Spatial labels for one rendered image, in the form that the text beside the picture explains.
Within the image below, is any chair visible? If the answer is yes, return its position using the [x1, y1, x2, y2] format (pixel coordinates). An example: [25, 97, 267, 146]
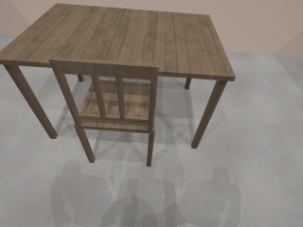
[48, 56, 159, 167]

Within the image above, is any table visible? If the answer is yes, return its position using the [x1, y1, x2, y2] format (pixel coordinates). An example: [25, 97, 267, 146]
[0, 3, 236, 148]

